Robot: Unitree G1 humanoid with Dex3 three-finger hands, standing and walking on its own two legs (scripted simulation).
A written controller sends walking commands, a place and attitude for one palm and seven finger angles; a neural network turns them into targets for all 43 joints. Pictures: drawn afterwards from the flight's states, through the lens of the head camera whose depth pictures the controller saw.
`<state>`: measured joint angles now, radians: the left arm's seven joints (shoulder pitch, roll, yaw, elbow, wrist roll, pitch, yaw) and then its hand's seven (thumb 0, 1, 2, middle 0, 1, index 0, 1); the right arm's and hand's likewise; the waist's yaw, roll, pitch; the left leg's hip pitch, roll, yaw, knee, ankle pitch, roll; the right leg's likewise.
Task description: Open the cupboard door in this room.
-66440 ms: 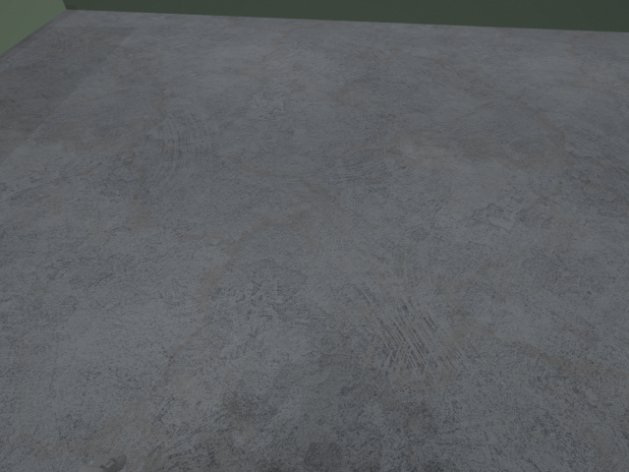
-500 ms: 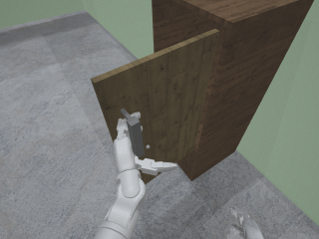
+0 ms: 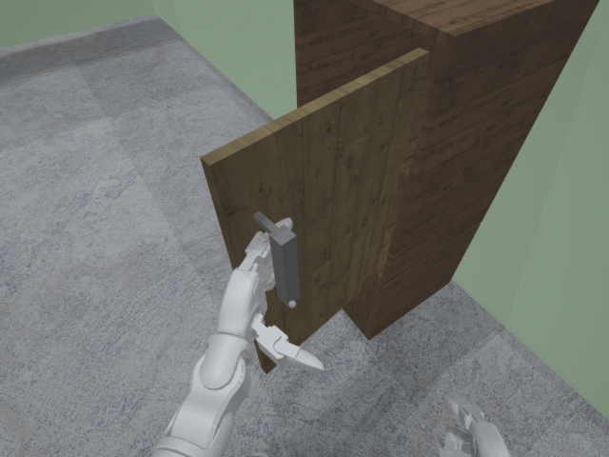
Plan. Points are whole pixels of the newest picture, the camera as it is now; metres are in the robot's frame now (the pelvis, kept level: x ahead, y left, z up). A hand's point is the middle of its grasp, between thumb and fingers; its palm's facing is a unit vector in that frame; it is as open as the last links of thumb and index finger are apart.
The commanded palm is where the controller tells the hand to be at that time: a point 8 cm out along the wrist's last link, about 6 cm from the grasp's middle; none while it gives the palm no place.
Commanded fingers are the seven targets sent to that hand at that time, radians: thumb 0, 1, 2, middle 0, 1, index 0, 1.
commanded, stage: slide the hand sideways off the handle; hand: left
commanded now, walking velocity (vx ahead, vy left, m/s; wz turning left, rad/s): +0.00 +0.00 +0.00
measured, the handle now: (275, 259) +0.36 +0.06 +0.07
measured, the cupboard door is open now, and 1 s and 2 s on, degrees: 98 97 97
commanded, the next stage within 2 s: draw the hand back to the body in 0.88 s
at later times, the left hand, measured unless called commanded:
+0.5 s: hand (259, 333) +0.25 +0.07 +0.07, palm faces -0.12 -0.99 -0.03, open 16.2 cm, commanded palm +0.23 +0.14 +0.07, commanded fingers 0.00 -0.50 0.30 -0.15 -0.30 -0.15 -0.30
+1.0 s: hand (214, 364) +0.22 +0.11 +0.07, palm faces -0.11 -0.99 -0.03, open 16.3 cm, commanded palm +0.20 +0.17 +0.07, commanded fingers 0.00 -0.50 0.30 -0.15 -0.30 -0.15 -0.30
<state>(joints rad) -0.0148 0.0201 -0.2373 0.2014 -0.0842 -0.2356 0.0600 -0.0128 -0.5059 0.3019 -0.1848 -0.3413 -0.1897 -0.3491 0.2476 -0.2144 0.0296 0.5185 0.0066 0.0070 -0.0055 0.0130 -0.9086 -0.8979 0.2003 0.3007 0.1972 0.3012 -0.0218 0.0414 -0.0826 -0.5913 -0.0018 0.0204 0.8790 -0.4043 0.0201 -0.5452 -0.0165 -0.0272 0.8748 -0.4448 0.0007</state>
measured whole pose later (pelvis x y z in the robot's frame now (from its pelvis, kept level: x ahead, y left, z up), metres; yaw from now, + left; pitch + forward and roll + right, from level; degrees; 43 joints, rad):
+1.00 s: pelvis +0.01 -0.02 -0.02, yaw +1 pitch +9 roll -1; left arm 0.45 0.19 0.00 -0.18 -0.23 -0.30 -0.22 -0.01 -0.50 0.30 -0.15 -0.30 -0.15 -0.30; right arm 0.27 -0.25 0.01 0.45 0.03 -0.11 -0.05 0.01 -0.91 -0.90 0.20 0.30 0.20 0.30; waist 0.00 0.06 -0.12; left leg -0.68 0.02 -0.03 0.99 -0.47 -0.01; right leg -0.62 0.00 -0.07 0.97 -0.51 -0.03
